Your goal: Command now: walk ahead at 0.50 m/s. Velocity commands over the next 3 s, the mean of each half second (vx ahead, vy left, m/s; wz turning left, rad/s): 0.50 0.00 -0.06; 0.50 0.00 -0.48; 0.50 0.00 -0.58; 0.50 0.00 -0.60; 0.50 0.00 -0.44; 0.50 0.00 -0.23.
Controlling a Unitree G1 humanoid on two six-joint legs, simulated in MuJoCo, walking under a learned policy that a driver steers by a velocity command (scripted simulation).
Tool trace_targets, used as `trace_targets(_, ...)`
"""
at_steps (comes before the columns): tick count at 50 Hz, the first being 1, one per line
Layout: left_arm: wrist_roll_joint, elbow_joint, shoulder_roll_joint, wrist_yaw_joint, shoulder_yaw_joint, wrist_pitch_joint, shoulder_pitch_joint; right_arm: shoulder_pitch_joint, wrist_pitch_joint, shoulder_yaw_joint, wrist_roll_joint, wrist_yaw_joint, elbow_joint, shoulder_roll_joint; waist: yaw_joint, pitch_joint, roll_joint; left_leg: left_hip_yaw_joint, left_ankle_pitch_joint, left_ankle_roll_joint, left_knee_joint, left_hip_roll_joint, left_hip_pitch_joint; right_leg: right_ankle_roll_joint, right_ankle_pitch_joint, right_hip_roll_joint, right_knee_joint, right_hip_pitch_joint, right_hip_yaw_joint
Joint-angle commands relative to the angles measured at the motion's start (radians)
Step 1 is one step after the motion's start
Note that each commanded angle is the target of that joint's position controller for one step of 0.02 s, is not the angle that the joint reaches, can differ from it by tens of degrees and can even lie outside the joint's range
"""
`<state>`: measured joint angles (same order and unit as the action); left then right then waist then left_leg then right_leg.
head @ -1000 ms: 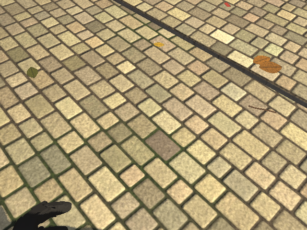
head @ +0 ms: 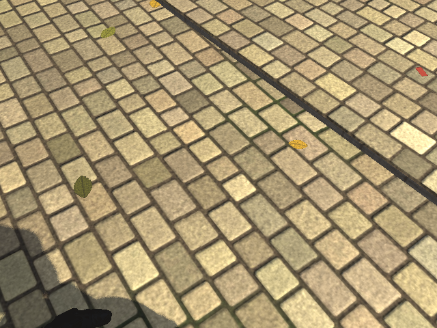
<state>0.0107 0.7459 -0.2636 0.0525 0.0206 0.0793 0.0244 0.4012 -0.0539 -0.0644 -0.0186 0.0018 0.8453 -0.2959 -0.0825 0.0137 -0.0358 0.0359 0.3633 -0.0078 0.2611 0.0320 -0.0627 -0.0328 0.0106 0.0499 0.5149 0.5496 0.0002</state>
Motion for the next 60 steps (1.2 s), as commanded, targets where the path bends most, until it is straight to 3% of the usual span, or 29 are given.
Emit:
trace_targets(1,-0.004,-0.008,-0.174,-0.008,0.067,0.017,0.162,-0.031,0.007,-0.037,0.001,0.013,-0.04,-0.165,0.153,-0.1,0.109,-0.075,-0.792,-0.117,0.244,-0.224,0.04,-0.064,0.042,-0.05,-0.034,-0.286,-0.05)
trace_targets(2,-0.012,0.028,-0.243,-0.018,0.089,0.014,0.338,-0.018,0.008,-0.015,0.02,0.017,-0.062,-0.122,0.213,-0.249,0.024,-0.031,-0.583,-0.08,0.531,-0.168,0.222,-0.123,-0.014,0.097,0.012,-0.587,0.11)
trace_targets(3,-0.013,0.047,-0.325,-0.018,0.107,0.006,0.398,0.111,-0.014,0.02,0.02,0.006,-0.08,-0.001,0.15,-0.37,-0.249,-0.029,0.058,-0.003,0.896,0.022,0.643,-0.294,0.206,0.323,-0.088,-0.933,0.598)
trace_targets(4,0.006,0.043,-0.227,-0.017,0.082,0.005,0.401,0.056,-0.036,0.004,0.003,0.001,-0.064,-0.088,0.197,-0.379,-0.186,-0.167,0.221,-0.009,1.024,0.003,0.767,-0.293,0.37,0.327,-0.195,-0.942,0.732)
trace_targets(5,0.004,0.033,-0.19,-0.021,0.068,0.007,0.332,-0.04,-0.049,-0.013,-0.023,-0.005,-0.093,-0.142,0.192,-0.223,-0.131,-0.156,0.15,-0.022,1.047,-0.05,0.843,-0.247,0.371,0.299,-0.216,-0.823,0.59)
trace_targets(7,-0.012,0.016,-0.143,-0.022,0.055,0.007,0.221,-0.136,-0.052,-0.012,-0.003,0.002,-0.113,-0.128,0.14,-0.075,-0.019,-0.113,-0.001,-0.023,0.94,-0.132,0.789,-0.211,0.197,0.228,-0.26,-0.56,0.398)
trace_targets(9,-0.025,0.014,-0.116,-0.02,0.047,0.016,0.185,-0.097,-0.032,-0.014,0.005,0.002,-0.101,-0.1,0.087,-0.06,-0.05,-0.121,-0.061,-0.016,0.876,-0.164,0.681,-0.207,0.088,0.19,-0.313,-0.437,0.313)
trace_targets(12,-0.013,0.036,-0.145,-0.026,0.055,0.028,0.199,-0.123,-0.01,-0.005,0.013,0.007,-0.109,-0.064,0.072,-0.022,-0.032,-0.104,-0.126,0.012,0.77,-0.178,0.693,-0.226,0.005,0.182,-0.375,-0.375,0.223)
trace_targets(17,-0.003,0.072,-0.171,-0.044,0.062,0.017,0.265,-0.295,-0.021,0.007,0.017,-0.002,-0.147,-0.036,0.124,0.024,-0.012,-0.075,-0.401,0.028,0.463,-0.155,0.699,-0.18,-0.042,0.127,-0.398,-0.391,0.103)
trace_targets(22,0.013,0.115,-0.19,-0.053,0.068,-0.008,0.364,-0.449,-0.042,0.01,0.005,-0.027,-0.192,-0.04,0.169,0.054,-0.015,-0.07,-0.434,0.032,0.275,-0.1,0.66,-0.171,-0.011,0.154,-0.334,-0.474,0.143)
trace_targets(25,0.015,0.121,-0.204,-0.063,0.078,-0.023,0.362,-0.425,-0.057,-0.002,0.004,-0.036,-0.19,-0.078,0.131,0.036,-0.045,-0.084,-0.348,0.008,0.214,-0.083,0.578,-0.146,-0.039,0.187,-0.255,-0.527,0.201)
trace_targets(27,0.011,0.116,-0.189,-0.065,0.073,-0.029,0.341,-0.254,-0.063,-0.031,0.008,-0.026,-0.141,-0.131,0.038,-0.062,-0.044,-0.053,-0.311,-0.035,0.17,-0.06,0.314,-0.107,-0.184,0.131,-0.076,-0.488,0.173)
trace_targets(28,-0.004,0.093,-0.133,-0.063,0.053,-0.026,0.328,-0.088,-0.065,-0.051,0.026,-0.016,-0.112,-0.187,-0.035,-0.206,0.007,-0.152,-0.327,-0.091,0.227,-0.178,0.033,-0.071,-0.075,0.07,0.175,-0.344,0.132)
trace_targets(29,-0.001,0.063,-0.029,-0.061,0.023,-0.01,0.44,0.008,-0.051,-0.076,0.036,-0.01,-0.092,-0.281,-0.011,-0.363,0.255,-0.54,-0.182,-0.227,0.185,-0.427,-0.344,0.005,0.324,-0.082,0.544,0.035,0.022)
trace_targets(30,0.019,0.069,-0.086,-0.06,0.034,0.003,0.429,0.019,-0.045,-0.056,0.027,-0.012,-0.089,-0.2,-0.026,-0.392,0.307,-0.735,-0.019,-0.26,0.074,-0.463,-0.333,0.011,0.578,-0.069,0.709,0.164,0.118)
trace_targets(31,0.038,0.051,-0.167,-0.059,0.058,0.004,0.354,-0.046,-0.044,-0.036,0.02,-0.01,-0.096,-0.138,-0.026,-0.233,0.223,-0.597,0.033,-0.215,0.047,-0.429,-0.21,0.004,0.514,-0.017,0.764,0.23,0.132)
trace_targets(33,0.026,0.033,-0.153,-0.063,0.064,-0.006,0.276,-0.161,-0.044,-0.017,0.022,-0.01,-0.095,-0.074,0.022,-0.079,0.148,-0.383,-0.079,-0.176,-0.016,-0.354,0.03,0.008,0.376,0.051,0.709,0.192,0.099)
trace_targets(37,0.02,0.015,-0.083,-0.058,0.065,-0.054,0.283,-0.236,-0.064,-0.022,0.031,-0.01,-0.074,-0.071,0.09,0.003,0.14,-0.166,-0.264,-0.177,-0.123,-0.318,0.218,0.027,0.262,0.098,0.616,0.099,0.097)
trace_targets(44,0.01,-0.056,-0.054,-0.024,0.051,-0.051,0.103,-0.195,-0.053,-0.044,0.025,0.01,-0.031,-0.136,0.042,0.05,0.081,0.079,-0.387,-0.156,-0.148,-0.288,0.169,0.027,-0.034,0.079,0.262,0.092,0.025)
trace_targets(49,0.009,-0.121,-0.076,-0.001,0.054,-0.057,-0.004,-0.136,-0.022,-0.062,-0.002,0.01,0.001,-0.181,0.022,0.081,0.082,0.136,-0.49,-0.126,-0.075,-0.336,0.008,-0.022,0.065,0.049,0.137,0.103,-0.032)
trace_targets(51,0.006,-0.128,-0.108,0.001,0.072,-0.062,0.042,-0.15,-0.008,-0.071,-0.013,0.012,-0.002,-0.21,0.066,0.031,0.111,0.167,-0.806,-0.104,0.06,-0.336,-0.029,-0.061,0.171,-0.011,0.13,-0.003,-0.088)
trace_targets(53,0.013,-0.059,-0.193,-0.012,0.125,-0.069,0.311,-0.169,0.006,-0.064,-0.019,0.014,-0.009,-0.198,0.215,-0.115,0.088,0.219,-0.941,-0.054,0.433,-0.275,0.079,-0.126,0.139,-0.109,0.055,-0.383,-0.125)
trace_targets(54,0.019,-0.028,-0.296,-0.035,0.159,-0.081,0.452,-0.142,-0.001,-0.039,0.021,0.015,-0.03,-0.132,0.248,-0.201,-0.078,0.226,-0.519,0.0,0.773,-0.219,0.353,-0.194,0.117,0.047,0.033,-0.676,0.139)
trace_targets(55,0.02,-0.056,-0.371,-0.031,0.156,-0.063,0.386,-0.076,-0.032,0.0,0.043,0.004,-0.086,-0.014,0.12,-0.304,-0.26,0.049,0.256,0.048,1.057,-0.006,0.74,-0.379,0.371,0.252,-0.135,-0.909,0.729)
trace_targets(56,0.016,-0.076,-0.273,-0.019,0.128,-0.044,0.399,-0.202,-0.065,-0.017,-0.003,-0.008,-0.094,-0.113,0.204,-0.326,-0.106,-0.119,0.23,0.026,1.127,-0.035,0.842,-0.359,0.442,0.281,-0.246,-0.909,0.796)
trace_targets(57,0.009,-0.068,-0.229,-0.016,0.114,-0.027,0.364,-0.266,-0.083,-0.024,-0.03,-0.013,-0.119,-0.139,0.196,-0.188,-0.075,-0.105,0.128,0.0,1.094,-0.075,0.91,-0.318,0.368,0.258,-0.252,-0.814,0.661)
trace_targets(58,0.01,-0.074,-0.202,-0.018,0.105,-0.02,0.306,-0.264,-0.092,-0.021,-0.013,-0.006,-0.108,-0.127,0.152,-0.123,0.002,-0.11,0.042,-0.01,1.012,-0.12,0.86,-0.282,0.261,0.212,-0.242,-0.678,0.545)
trace_targets(59,0.004,-0.087,-0.171,-0.022,0.095,-0.02,0.241,-0.255,-0.091,-0.027,0.013,0.002,-0.095,-0.132,0.112,-0.081,0.013,-0.114,-0.014,-0.004,0.924,-0.148,0.784,-0.258,0.151,0.173,-0.248,-0.553,0.451)
trace_targets(60,-0.009,-0.105,-0.151,-0.028,0.086,-0.019,0.207,-0.234,-0.08,-0.032,0.019,0.0,-0.089,-0.137,0.082,-0.073,-0.008,-0.123,-0.052,0.001,0.886,-0.164,0.719,-0.251,0.081,0.149,-0.268,-0.479,0.406)
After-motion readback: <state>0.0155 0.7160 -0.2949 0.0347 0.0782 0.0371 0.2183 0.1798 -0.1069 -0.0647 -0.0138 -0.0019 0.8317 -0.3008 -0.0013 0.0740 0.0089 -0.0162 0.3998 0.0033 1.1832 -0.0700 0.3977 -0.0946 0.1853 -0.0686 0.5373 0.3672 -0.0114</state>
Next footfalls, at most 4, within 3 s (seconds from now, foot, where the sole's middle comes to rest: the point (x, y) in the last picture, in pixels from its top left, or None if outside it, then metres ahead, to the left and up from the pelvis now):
0.04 right None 0.19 -0.12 -0.77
0.56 left None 0.48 0.12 -0.77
1.06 right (272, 257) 0.68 -0.20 -0.77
1.56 left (250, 171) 1.04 -0.18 -0.77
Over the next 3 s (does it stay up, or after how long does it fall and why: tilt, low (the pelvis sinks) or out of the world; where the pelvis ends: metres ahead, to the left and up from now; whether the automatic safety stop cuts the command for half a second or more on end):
stays up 1.23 -0.83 0.05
